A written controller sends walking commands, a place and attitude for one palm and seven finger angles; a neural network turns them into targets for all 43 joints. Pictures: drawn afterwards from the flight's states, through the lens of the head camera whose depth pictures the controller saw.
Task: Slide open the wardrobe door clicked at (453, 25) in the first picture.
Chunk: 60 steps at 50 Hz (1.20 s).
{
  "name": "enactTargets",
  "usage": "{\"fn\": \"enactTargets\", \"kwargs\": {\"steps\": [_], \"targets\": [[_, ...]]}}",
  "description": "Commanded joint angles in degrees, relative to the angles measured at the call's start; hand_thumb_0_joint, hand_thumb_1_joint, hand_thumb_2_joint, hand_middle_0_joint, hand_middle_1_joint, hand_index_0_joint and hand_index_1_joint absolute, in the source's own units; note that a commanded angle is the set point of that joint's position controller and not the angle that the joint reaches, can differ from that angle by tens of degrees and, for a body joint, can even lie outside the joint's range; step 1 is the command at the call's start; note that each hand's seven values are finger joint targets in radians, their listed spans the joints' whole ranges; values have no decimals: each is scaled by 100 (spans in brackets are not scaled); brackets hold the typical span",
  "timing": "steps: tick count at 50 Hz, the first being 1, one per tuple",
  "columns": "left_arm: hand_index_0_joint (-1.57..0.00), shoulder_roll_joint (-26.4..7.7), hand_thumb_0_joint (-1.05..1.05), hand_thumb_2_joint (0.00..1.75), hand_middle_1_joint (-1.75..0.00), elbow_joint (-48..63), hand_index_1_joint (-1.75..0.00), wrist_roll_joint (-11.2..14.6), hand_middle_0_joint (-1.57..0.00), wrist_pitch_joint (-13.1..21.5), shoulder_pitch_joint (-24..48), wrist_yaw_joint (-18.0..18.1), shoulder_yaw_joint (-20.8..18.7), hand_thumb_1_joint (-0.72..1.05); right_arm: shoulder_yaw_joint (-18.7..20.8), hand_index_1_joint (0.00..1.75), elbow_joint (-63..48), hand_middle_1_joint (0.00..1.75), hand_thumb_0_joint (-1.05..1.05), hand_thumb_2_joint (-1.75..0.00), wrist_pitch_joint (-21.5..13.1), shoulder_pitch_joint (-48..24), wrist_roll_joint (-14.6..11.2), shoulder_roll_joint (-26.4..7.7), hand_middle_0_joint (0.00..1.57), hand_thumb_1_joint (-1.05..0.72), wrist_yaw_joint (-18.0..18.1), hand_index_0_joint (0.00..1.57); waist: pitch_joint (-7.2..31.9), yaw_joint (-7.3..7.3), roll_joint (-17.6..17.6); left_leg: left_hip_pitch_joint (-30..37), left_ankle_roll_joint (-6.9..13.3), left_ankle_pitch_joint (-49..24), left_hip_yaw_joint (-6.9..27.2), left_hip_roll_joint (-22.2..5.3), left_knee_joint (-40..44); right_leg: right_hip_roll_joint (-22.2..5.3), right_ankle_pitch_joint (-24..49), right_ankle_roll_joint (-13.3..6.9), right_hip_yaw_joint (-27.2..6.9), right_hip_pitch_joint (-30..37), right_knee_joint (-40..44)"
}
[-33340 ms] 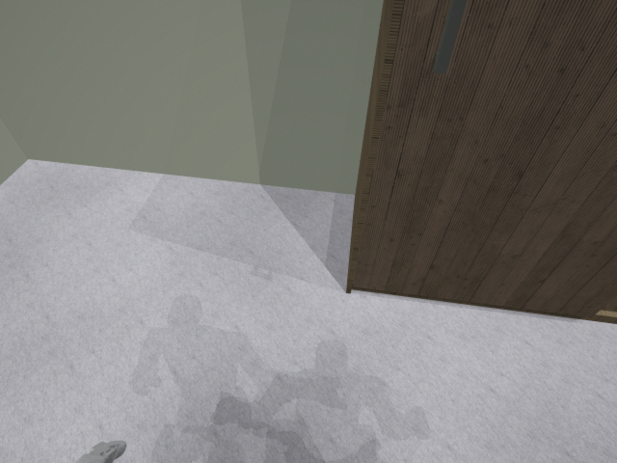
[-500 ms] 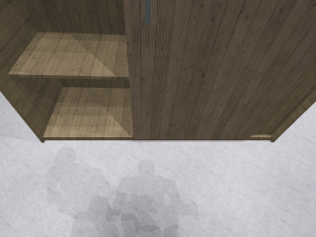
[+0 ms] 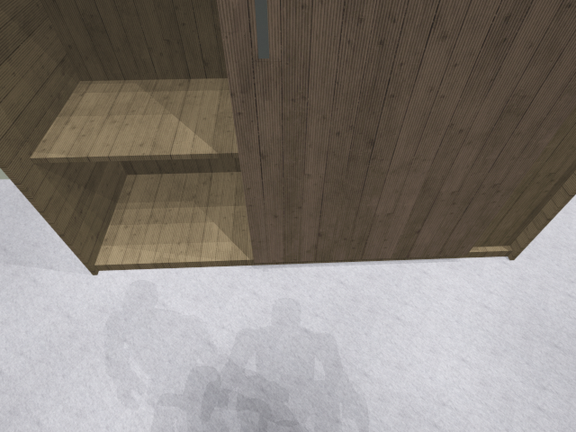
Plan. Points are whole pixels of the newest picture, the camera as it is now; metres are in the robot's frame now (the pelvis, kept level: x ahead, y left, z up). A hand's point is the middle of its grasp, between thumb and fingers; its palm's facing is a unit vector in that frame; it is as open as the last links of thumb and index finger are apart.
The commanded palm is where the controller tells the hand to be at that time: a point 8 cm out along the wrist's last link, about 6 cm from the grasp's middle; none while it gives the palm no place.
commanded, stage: let the arm hang, fingers relaxed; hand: left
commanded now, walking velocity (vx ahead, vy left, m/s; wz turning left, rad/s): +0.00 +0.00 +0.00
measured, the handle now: (261, 7) +0.78 +0.09 +0.22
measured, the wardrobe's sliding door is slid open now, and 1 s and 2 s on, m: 0.64 0.64 0.64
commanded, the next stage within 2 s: look to check the result in 0.28 s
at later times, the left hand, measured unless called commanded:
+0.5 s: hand out of the picture +0.05 +0.17 -0.17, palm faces -0.02 -0.98 -0.21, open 7.4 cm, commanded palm none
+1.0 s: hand out of the picture +0.06 +0.16 -0.17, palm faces -0.01 -0.98 -0.20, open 7.4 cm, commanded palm none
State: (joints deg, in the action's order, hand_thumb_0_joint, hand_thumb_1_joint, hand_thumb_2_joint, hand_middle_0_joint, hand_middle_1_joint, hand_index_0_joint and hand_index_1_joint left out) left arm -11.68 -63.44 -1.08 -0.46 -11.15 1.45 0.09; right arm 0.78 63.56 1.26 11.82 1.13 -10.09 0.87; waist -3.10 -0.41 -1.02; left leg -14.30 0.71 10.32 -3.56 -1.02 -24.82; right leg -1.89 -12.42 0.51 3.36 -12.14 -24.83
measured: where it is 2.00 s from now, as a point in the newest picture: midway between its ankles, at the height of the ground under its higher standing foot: outside the picture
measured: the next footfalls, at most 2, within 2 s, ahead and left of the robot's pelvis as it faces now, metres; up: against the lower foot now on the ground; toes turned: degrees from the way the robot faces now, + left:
none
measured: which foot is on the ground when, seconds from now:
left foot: down 0.00-1.00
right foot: down 0.00-1.00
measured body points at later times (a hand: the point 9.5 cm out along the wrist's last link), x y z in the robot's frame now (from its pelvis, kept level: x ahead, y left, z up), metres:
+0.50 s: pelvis +0.03 -0.01 +0.00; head +0.05 -0.01 +0.45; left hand +0.05 +0.22 -0.16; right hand +0.04 -0.24 -0.16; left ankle +0.03 +0.11 -0.74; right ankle +0.01 -0.12 -0.74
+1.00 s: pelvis +0.04 -0.02 +0.00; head +0.06 -0.01 +0.45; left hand +0.06 +0.21 -0.16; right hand +0.06 -0.25 -0.16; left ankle +0.03 +0.11 -0.74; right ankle +0.01 -0.12 -0.74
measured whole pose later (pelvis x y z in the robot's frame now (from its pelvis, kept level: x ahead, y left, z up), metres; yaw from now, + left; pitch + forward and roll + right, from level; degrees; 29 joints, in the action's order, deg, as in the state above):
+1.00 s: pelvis +0.04 -0.02 +0.00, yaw -1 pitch +0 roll +0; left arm -9.9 -65.7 -0.8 0.4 -12.1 1.8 0.2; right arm 0.2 66.5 0.4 10.9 0.9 -9.5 1.8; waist -2.7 -0.3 0.3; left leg -8.4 -0.9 11.9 -3.9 -2.2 -20.9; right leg -0.5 -13.7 -0.5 3.0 -6.3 -20.5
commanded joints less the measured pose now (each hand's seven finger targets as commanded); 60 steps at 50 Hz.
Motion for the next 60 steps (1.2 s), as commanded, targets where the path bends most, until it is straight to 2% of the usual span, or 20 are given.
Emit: {"fn": "enactTargets", "kwargs": {"steps": [1, 6, 9, 12, 13, 16, 18, 25, 28, 31, 33, 37, 38, 41, 43, 48, 55, 57, 58, 60], "targets": [[-20, -628, 0, 90, -30, 115, -30, 9, -20, 94, -221, 44, -115, 90, 94, 30, -118, 30, 0, -90, -81, 203, 23, -627, 20, -90, 29, 20, 114, -13, 140, 169, 81, -92, 595, -529, 598, -460, -65, -183, -496, -75, 612], [-20, -602, 0, 90, -30, 110, -30, 14, -20, 107, -169, 44, -126, 90, 70, 30, -49, 30, 0, -90, -97, 135, 29, -603, 20, -90, 39, 20, 88, -11, -104, 231, 58, -253, 564, -536, 645, -457, 122, -179, -529, 10, 635], [-20, -593, 0, 90, -30, 94, -30, 15, -20, 125, -179, 49, -128, 90, 66, 30, -35, 30, 0, -90, -118, 115, 18, -600, 20, -90, 47, 20, 241, -8, -5, 384, 61, -554, 543, -550, 586, -472, 414, -170, -506, 128, 612], [-20, -560, 0, 90, -30, 73, -30, 19, -20, 131, -185, 52, -133, 90, 60, 30, 3, 30, 0, -90, -126, 101, 20, -605, 20, -90, 59, 20, 260, -6, -83, 475, 53, -696, 509, -559, 585, -484, 569, -166, -507, 168, 622], [-20, -584, 0, 90, -30, 66, -30, 10, -20, 138, -222, 58, -140, 90, 68, 30, -10, 30, 0, -90, -122, 107, 6, -609, 20, -90, 61, 20, 319, -1, 32, 549, 53, -773, 501, -566, 540, -487, 659, -162, -495, 192, 635], [-20, -539, 0, 90, -30, 52, -30, 26, -20, 133, -184, 58, -119, 90, 65, 30, 28, 30, 0, -90, -109, 105, 14, -596, 20, -90, 73, 20, 182, -25, 52, 533, 40, -708, 488, -557, 567, -489, 626, -166, -511, 151, 691], [-20, -575, 0, 90, -30, 39, -30, 18, -20, 146, -236, 63, -130, 90, 63, 30, 36, 30, 0, -90, -112, 133, -1, -607, 20, -90, 74, 20, 293, -21, 95, 625, 46, -825, 489, -563, 538, -488, 752, -167, -522, 226, 697], [-20, -533, 0, 90, -30, -33, -30, 30, -20, 147, -290, 66, -111, 90, 52, 30, 95, 30, 0, -90, -102, 117, 3, -579, 20, -90, 90, 20, 232, -31, 73, 683, 31, -789, 441, -565, 552, -496, 815, -176, -538, 234, 757], [-20, -555, 0, 90, -30, -50, -30, 29, -20, 165, -368, 74, -116, 90, 58, 30, 98, 30, 0, -90, -113, 154, -11, -600, 20, -90, 98, 20, 374, -23, 112, 790, 34, -972, 430, -583, 503, -500, 1062, -177, -534, 327, 730], [-20, -515, 0, 90, -30, -73, -30, 32, -20, 154, -346, 73, -107, 90, 50, 30, 123, 30, 0, -90, -110, 139, -2, -576, 20, -90, 102, 20, 198, -29, 66, 726, 27, -906, 415, -583, 567, -497, 977, -171, -524, 277, 764], [-20, -525, 0, 90, -30, -72, -30, 26, -20, 160, -398, 78, -115, 90, 51, 30, 120, 30, 0, -90, -117, 161, -10, -598, 20, -90, 107, 20, 265, -25, 147, 779, 33, -978, 436, -590, 548, -484, 1039, -170, -523, 320, 759], [-20, -513, 0, 90, -30, -94, -30, 35, -20, 163, -398, 76, -111, 90, 42, 30, 143, 30, 0, -90, -123, 148, 2, -569, 20, -90, 111, 20, 225, -22, 45, 771, 26, -994, 417, -584, 569, -500, 1091, -174, -524, 352, 773], [-20, -515, 0, 90, -30, -89, -30, 27, -20, 163, -418, 80, -118, 90, 50, 30, 132, 30, 0, -90, -119, 145, -8, -581, 20, -90, 113, 20, 241, -18, 127, 811, 28, -986, 421, -595, 560, -490, 1070, -171, -506, 334, 777], [-20, -504, 0, 90, -30, -88, -30, 35, -20, 163, -404, 75, -114, 90, 38, 30, 148, 30, 0, -90, -127, 143, 4, -574, 20, -90, 116, 20, 235, -17, -7, 799, 21, -993, 407, -590, 579, -499, 1094, -178, -530, 364, 786], [-20, -513, 0, 90, -30, -93, -30, 28, -20, 161, -424, 78, -111, 90, 41, 30, 131, 30, 0, -90, -121, 141, -13, -584, 20, -90, 114, 20, 149, -9, 102, 795, 33, -953, 430, -594, 600, -492, 1006, -173, -516, 302, 827], [-20, -516, 0, 90, -30, -86, -30, 30, -20, 173, -441, 79, -122, 90, 37, 30, 137, 30, 0, -90, -139, 190, -8, -593, 20, -90, 120, 20, 235, -14, 102, 839, 31, -1085, 423, -594, 592, -494, 1195, -175, -514, 395, 798], [-20, -511, 0, 90, -30, -90, -30, 38, -20, 172, -427, 77, -114, 90, 33, 30, 164, 30, 0, -90, -133, 175, -2, -564, 20, -90, 122, 20, 111, -13, 47, 810, 18, -998, 391, -592, 630, -497, 1162, -173, -524, 354, 831], [-20, -506, 0, 90, -30, -70, -30, 39, -20, 178, -435, 79, -118, 90, 38, 30, 157, 30, 0, -90, -141, 199, 3, -584, 20, -90, 126, 20, 184, -21, 14, 830, 21, -1073, 394, -591, 610, -493, 1265, -182, -541, 418, 815], [-20, -536, 0, 90, -30, -70, -30, 30, -20, 182, -464, 83, -128, 90, 46, 30, 143, 30, 0, -90, -139, 190, -12, -594, 20, -90, 123, 20, 205, -11, 114, 872, 25, -1094, 388, -600, 595, -501, 1295, -180, -509, 407, 825], [-20, -512, 0, 90, -30, -77, -30, 38, -20, 173, -434, 79, -119, 90, 36, 30, 163, 30, 0, -90, -137, 198, -2, -572, 20, -90, 123, 20, 137, -16, 80, 837, 23, -1001, 388, -598, 636, -493, 1171, -178, -526, 377, 843]]}}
